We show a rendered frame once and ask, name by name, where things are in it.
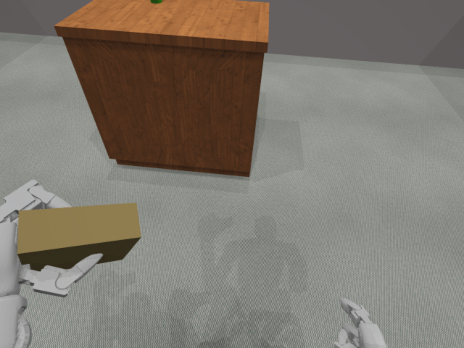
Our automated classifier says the left robot hand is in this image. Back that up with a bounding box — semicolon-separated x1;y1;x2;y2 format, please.
0;180;103;297

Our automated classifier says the left robot forearm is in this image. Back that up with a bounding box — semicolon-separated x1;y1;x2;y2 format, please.
0;294;32;348

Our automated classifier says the sponge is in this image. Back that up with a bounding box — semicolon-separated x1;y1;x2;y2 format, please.
17;203;141;272

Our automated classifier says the table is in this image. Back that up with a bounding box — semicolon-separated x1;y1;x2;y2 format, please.
54;0;269;177

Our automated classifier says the right robot hand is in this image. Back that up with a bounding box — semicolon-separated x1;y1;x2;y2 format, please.
334;298;388;348

